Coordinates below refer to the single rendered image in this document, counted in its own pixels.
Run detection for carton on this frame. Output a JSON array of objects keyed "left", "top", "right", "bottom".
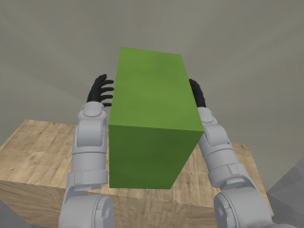
[{"left": 108, "top": 47, "right": 204, "bottom": 190}]

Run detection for right robot forearm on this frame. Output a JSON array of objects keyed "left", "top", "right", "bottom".
[{"left": 198, "top": 106, "right": 272, "bottom": 219}]

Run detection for left robot upper arm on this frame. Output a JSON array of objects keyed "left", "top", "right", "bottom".
[{"left": 59, "top": 194, "right": 115, "bottom": 228}]

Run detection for right robot hand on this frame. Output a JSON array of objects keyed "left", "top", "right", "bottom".
[{"left": 189, "top": 79, "right": 206, "bottom": 107}]

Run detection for left robot hand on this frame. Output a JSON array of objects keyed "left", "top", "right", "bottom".
[{"left": 86, "top": 74, "right": 114, "bottom": 107}]

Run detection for pedestal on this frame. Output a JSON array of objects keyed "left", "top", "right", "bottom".
[{"left": 0, "top": 119, "right": 274, "bottom": 228}]

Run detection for left robot forearm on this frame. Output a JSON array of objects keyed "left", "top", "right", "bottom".
[{"left": 58, "top": 101, "right": 108, "bottom": 228}]

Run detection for right robot upper arm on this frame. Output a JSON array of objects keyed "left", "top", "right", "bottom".
[{"left": 214, "top": 186, "right": 296, "bottom": 228}]

